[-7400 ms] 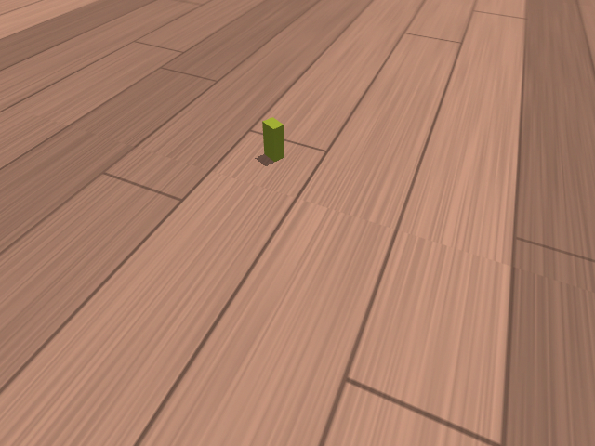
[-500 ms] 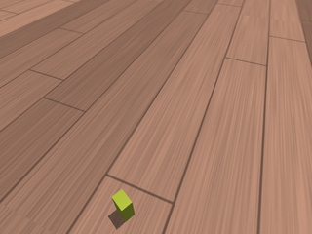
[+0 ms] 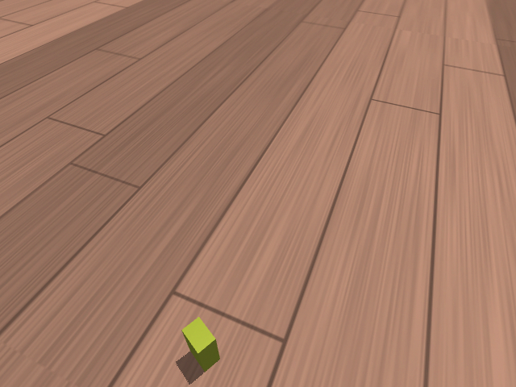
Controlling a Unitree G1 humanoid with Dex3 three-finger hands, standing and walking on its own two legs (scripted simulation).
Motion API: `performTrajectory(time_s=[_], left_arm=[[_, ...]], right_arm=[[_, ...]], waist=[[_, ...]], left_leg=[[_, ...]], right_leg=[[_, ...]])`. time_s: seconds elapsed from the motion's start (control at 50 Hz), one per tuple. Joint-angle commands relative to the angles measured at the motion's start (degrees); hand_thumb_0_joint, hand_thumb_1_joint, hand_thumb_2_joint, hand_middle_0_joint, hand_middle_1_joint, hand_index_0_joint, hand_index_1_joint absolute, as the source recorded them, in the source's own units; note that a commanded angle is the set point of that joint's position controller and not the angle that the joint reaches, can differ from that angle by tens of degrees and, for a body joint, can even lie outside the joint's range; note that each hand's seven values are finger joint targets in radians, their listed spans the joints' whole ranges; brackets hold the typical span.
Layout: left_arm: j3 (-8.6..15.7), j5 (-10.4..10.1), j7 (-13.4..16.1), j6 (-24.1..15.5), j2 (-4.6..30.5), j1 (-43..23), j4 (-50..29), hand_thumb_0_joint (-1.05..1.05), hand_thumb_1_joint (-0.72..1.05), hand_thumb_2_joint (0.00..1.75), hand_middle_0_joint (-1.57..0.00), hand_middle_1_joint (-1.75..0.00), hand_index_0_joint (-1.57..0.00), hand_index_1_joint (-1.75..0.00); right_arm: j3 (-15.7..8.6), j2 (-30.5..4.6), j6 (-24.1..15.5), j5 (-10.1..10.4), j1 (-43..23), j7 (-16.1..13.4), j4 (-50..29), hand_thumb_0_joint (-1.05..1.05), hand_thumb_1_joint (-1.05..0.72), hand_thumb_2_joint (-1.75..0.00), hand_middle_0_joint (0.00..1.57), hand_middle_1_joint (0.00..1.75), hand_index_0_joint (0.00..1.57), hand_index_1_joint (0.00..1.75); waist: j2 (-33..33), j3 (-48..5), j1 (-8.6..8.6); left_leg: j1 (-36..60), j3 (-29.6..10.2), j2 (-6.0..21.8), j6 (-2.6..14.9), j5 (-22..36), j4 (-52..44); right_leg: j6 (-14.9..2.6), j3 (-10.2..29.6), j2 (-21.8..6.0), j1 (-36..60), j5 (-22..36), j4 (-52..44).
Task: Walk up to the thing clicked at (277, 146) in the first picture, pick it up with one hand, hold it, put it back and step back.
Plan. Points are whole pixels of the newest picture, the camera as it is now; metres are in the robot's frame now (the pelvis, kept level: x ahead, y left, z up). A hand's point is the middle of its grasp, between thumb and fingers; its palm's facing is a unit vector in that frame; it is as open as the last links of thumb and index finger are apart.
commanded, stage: walk up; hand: left
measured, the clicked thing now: (202, 345) +0.42 +0.19 -0.68
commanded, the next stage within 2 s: stand in 0.02 s
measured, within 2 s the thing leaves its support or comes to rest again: neither
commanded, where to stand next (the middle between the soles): +0.03 -0.01 m, yaw -2 degrees
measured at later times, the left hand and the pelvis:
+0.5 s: hand out of the picture +0.07 +0.25 -0.15, palm faces -0.02 -0.94 -0.35, open 7.4 cm; pelvis -0.01 -0.01 +0.00, yaw -1 degrees
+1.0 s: hand out of the picture +0.05 +0.24 -0.16, palm faces -0.03 -0.94 -0.34, open 7.4 cm; pelvis -0.02 -0.01 +0.00, yaw -1 degrees
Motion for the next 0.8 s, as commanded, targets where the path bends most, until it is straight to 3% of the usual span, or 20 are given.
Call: performTrajectory(time_s=[0.0,0.2,0.28,0.34,0.54,0.66,0.78], left_arm=[[1.48,-0.11,0.81,-1.14,11.68,-2.79,-3.72,0.00,0.90,0.90,-0.20,-0.30,-0.20,-0.30],[1.38,-0.22,0.65,-1.28,12.24,-2.91,-4.10,0.00,0.90,0.90,-0.20,-0.30,-0.20,-0.30],[1.10,-0.29,0.47,-1.04,11.82,-2.42,-3.82,0.00,0.90,0.90,-0.20,-0.30,-0.20,-0.30],[1.08,-0.14,0.54,-1.10,12.00,-1.75,-3.81,0.00,0.90,0.90,-0.20,-0.30,-0.20,-0.30],[1.13,-0.17,0.64,-1.20,12.34,-1.26,-3.81,0.00,0.90,0.90,-0.20,-0.30,-0.20,-0.30],[1.29,-0.17,0.57,-1.21,12.71,-1.49,-4.14,0.00,0.90,0.90,-0.20,-0.30,-0.20,-0.30],[1.14,-0.03,0.45,-0.92,12.37,-0.70,-3.88,0.00,0.90,0.90,-0.20,-0.30,-0.20,-0.30]], right_arm=[[-2.20,-12.18,-1.13,0.42,-4.25,-1.29,-4.01,0.00,-0.90,-0.90,0.20,0.30,0.20,0.30],[-2.01,-12.22,-1.27,0.52,-3.60,-1.16,-3.40,0.00,-0.90,-0.90,0.20,0.30,0.20,0.30],[-1.79,-12.14,-1.34,0.50,-3.93,-1.17,-3.01,0.00,-0.90,-0.90,0.20,0.30,0.20,0.30],[-1.94,-12.42,-1.41,0.44,-3.95,-1.16,-2.96,0.00,-0.90,-0.90,0.20,0.30,0.20,0.30],[-1.89,-12.16,-1.18,0.37,-2.81,-0.92,-2.79,0.00,-0.90,-0.90,0.20,0.30,0.20,0.30],[-1.76,-12.03,-1.39,0.35,-2.70,-1.05,-3.09,0.00,-0.90,-0.90,0.20,0.30,0.20,0.30],[-1.75,-12.25,-1.22,0.35,-2.37,-1.07,-2.91,0.00,-0.90,-0.90,0.20,0.30,0.20,0.30]], waist=[[-0.35,-0.44,-0.19],[0.43,-6.55,-0.44],[0.78,-4.10,-0.23],[0.51,-4.87,0.07],[-0.59,-3.03,-0.18],[0.27,-3.59,-0.21],[0.01,-0.67,0.04]], left_leg=[[-0.14,-4.96,6.66,1.62,13.05,-3.62],[3.67,-4.20,6.87,1.31,12.11,-4.21],[2.53,-4.27,6.58,1.04,9.08,-5.23],[3.46,-4.33,7.06,1.35,11.95,-4.70],[1.54,-4.36,6.42,1.24,6.75,-5.47],[2.62,-4.46,6.83,1.31,9.14,-5.06],[0.66,-4.60,6.46,1.00,4.25,-5.77]], right_leg=[[-1.43,5.18,-6.77,-2.29,9.82,-3.59],[-1.61,5.67,-7.12,0.47,10.29,-3.83],[-1.41,5.83,-6.77,-1.74,6.85,-4.43],[-1.50,5.71,-6.89,-1.36,9.19,-3.91],[-1.62,6.08,-6.80,-2.06,5.10,-5.35],[-1.73,6.23,-6.87,-2.04,7.49,-4.59],[-1.63,6.38,-6.44,-3.91,1.43,-5.74]])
